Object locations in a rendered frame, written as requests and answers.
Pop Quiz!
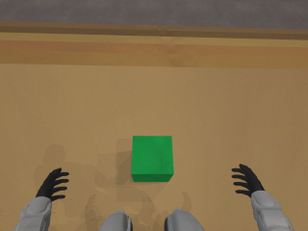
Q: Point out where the robot right hand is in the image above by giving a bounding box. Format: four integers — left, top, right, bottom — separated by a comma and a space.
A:
231, 164, 265, 197

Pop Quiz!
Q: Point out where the left robot shin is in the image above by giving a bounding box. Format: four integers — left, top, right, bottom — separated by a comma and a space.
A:
115, 210, 126, 215

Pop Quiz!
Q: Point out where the left robot forearm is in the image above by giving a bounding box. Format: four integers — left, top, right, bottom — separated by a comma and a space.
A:
13, 196, 52, 231

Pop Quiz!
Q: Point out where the robot left hand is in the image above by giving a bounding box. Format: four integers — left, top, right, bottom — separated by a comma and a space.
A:
36, 168, 69, 202

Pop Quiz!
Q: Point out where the carton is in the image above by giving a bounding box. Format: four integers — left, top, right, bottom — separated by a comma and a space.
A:
131, 136, 174, 182

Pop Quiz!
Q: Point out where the robot left thigh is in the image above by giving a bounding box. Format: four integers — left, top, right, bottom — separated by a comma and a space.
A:
98, 213, 132, 231

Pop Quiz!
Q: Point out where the right robot forearm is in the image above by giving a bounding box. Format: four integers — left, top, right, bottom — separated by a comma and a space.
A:
250, 191, 295, 231

